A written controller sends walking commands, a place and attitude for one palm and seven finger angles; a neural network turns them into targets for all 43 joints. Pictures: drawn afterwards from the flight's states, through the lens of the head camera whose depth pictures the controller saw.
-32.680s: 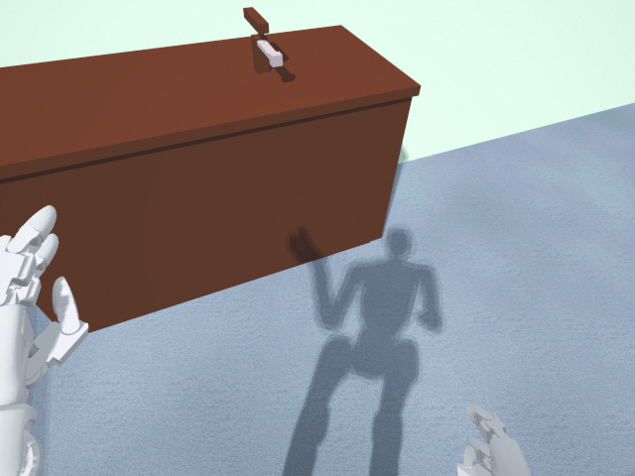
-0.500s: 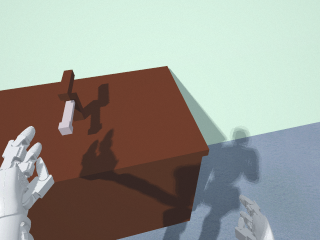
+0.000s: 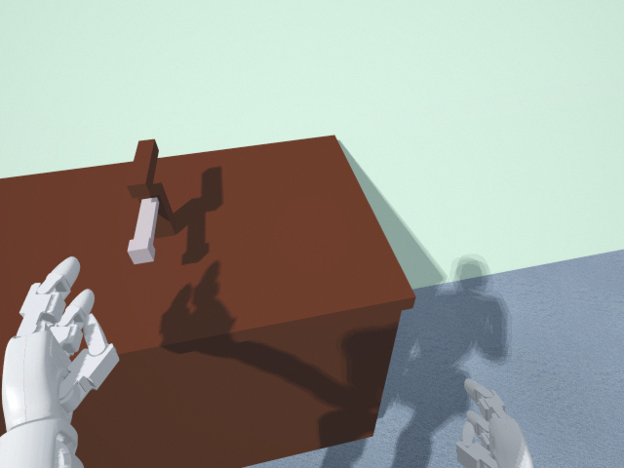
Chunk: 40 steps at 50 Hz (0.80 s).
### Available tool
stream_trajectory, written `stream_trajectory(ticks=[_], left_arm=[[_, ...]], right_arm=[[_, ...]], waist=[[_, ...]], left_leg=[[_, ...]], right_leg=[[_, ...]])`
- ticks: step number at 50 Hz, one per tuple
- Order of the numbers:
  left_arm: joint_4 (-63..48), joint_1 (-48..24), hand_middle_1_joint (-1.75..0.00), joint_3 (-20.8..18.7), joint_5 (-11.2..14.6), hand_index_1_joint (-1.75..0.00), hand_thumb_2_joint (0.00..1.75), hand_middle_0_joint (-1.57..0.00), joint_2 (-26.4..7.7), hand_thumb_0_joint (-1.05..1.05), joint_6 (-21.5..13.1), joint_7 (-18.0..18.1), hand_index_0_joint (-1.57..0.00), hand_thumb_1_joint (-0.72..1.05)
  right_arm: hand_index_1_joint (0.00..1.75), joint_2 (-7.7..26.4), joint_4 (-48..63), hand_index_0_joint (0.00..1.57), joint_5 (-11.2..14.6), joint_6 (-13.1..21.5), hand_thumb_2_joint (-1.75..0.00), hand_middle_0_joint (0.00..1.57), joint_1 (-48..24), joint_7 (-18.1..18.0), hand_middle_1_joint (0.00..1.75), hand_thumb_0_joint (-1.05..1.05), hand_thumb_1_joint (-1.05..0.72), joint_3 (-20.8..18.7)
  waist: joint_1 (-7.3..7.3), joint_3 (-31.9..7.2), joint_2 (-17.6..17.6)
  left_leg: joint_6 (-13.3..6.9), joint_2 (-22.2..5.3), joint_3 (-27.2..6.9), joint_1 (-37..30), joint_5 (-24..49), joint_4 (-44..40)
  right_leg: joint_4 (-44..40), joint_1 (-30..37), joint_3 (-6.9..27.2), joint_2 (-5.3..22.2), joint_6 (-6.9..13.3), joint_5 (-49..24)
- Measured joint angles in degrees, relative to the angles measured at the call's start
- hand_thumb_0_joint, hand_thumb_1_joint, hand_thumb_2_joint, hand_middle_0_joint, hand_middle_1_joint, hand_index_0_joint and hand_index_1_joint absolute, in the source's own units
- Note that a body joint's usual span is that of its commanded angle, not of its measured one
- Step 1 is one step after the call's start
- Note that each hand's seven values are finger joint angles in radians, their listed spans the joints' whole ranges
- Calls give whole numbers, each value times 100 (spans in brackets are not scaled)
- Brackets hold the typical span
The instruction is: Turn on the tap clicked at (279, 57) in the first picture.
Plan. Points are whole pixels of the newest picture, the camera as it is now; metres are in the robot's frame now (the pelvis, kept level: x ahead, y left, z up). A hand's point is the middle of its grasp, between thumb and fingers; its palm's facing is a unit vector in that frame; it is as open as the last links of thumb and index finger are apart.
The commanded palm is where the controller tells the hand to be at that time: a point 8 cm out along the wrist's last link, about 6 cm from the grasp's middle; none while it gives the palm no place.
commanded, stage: turn the palm inward beside the body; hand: left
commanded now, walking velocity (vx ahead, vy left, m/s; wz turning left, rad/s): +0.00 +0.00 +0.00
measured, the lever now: (141, 250) +0.37 +0.31 +0.09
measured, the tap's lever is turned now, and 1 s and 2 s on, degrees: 0 0 0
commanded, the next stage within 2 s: reach beside the lever's end, fingers flat in 0.32 s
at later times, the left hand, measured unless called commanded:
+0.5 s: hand (130, 353) +0.19 +0.21 +0.14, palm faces +0.49 -0.86 -0.15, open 7.4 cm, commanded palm +0.14 +0.26 +0.15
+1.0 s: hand (117, 324) +0.22 +0.25 +0.12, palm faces +0.53 -0.84 -0.14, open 7.4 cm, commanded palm +0.18 +0.30 +0.13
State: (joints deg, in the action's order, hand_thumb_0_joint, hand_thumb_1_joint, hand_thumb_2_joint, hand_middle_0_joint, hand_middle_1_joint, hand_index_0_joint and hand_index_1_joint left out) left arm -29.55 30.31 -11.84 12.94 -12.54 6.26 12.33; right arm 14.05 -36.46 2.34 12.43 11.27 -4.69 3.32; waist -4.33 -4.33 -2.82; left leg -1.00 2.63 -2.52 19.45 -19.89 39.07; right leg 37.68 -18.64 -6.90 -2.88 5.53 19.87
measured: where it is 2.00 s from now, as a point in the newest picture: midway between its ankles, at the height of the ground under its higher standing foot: outside the picture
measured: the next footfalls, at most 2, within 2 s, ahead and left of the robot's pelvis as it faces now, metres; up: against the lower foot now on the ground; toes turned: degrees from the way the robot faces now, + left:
none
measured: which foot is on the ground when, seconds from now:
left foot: down 0.00-1.00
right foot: down 0.00-1.00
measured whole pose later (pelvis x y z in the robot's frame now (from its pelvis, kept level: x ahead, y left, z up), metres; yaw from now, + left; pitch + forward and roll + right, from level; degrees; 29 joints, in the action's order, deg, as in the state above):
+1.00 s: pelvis +0.01 -0.01 +0.00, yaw -1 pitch +2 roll +1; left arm -15.9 21.7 -18.1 14.5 -14.2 3.4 10.8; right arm 14.6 -38.7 2.7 11.6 11.3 -5.3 1.7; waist -3.1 -4.2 -2.6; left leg 0.1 1.7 -2.3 20.1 -19.9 37.8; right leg 36.8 -19.7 -6.6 -3.9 6.6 19.8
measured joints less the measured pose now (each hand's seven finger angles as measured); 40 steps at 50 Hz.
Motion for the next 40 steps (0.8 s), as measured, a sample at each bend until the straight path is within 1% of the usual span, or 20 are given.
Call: stream_trajectory(ticks=[5, 15, 23, 28, 34, 40], left_arm=[[-10, 13, -30, 48, -19, -30, 90, -20, -3, 2, 99, 22, -20, 90], [-5, 36, -30, 42, -5, -30, 90, -20, 9, 2, 10, 61, -21, 90], [32, 49, -30, 64, 2, -30, 90, -20, 15, 2, 35, 58, -21, 90], [205, -41, -30, -65, 40, -30, 90, -20, -47, 2, -40, 59, -21, 90], [681, -433, -30, -319, 110, -30, 90, -20, -113, 2, -69, 19, -21, 90], [966, -691, -30, -387, 135, -30, 90, -20, -127, 2, -135, -95, -20, 90]], right_arm=[[30, -8, -11, 20, -3, -24, -90, 20, -9, -4, 30, 1, -90, 3], [30, 10, -33, 20, -12, -12, -90, 20, 4, 20, 30, 1, -90, -23], [30, 31, -58, 20, 0, -14, -90, 20, -3, 19, 30, 1, -90, -65], [30, 32, -87, 20, 5, -34, -90, 20, -23, 6, 30, 1, -90, -89], [30, 41, -192, 20, 36, -65, -90, 20, -72, -35, 30, 1, -90, -114], [30, 55, -222, 20, 41, -44, -90, 20, -68, -55, 30, 1, -90, -124]], waist=[[6, 11, -15], [6, 10, -36], [17, -1, -46], [31, -13, -36], [48, 4, -39], [76, 8, -26]], left_leg=[[19, -22, -6, -43, 25, -48], [74, -60, -31, -45, 23, -58], [121, -106, -60, -11, -4, -26], [142, -120, -73, 33, -17, -4], [156, -129, -101, 83, -21, 12], [151, -115, -64, 99, -6, -37]], right_leg=[[-58, 44, -3, -23, 20, -31], [-66, 45, -26, -62, 73, -24], [-72, 28, -53, -110, 112, -12], [-49, -16, -67, -125, 126, 6], [-52, -52, -94, -135, 133, 9], [-50, -99, -56, -118, 127, 8]])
